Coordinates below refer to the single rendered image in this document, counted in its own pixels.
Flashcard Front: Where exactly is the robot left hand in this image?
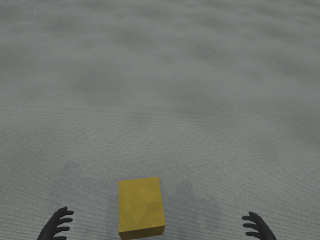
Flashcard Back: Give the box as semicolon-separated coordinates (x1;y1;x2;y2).
37;206;74;240

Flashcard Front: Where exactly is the robot right hand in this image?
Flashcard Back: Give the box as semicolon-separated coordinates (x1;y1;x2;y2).
242;211;277;240

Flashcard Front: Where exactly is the carton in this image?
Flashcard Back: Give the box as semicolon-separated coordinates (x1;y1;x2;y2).
118;177;166;240

